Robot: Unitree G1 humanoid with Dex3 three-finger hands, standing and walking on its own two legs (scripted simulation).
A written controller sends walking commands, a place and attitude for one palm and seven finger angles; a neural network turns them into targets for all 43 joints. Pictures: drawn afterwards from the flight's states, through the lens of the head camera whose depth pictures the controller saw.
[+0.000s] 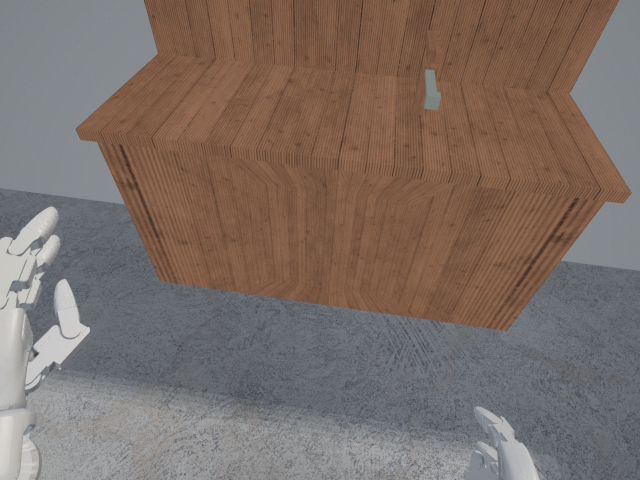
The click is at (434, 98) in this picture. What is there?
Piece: tap's lever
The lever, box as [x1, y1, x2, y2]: [424, 91, 440, 109]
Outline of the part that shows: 427,91 424,102 424,108 437,109 440,99 439,92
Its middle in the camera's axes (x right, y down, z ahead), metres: +0.24 -0.30 +0.83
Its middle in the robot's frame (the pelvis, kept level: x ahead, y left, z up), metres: +0.84 -0.18 +0.08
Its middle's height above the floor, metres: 0.85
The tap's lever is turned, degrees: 0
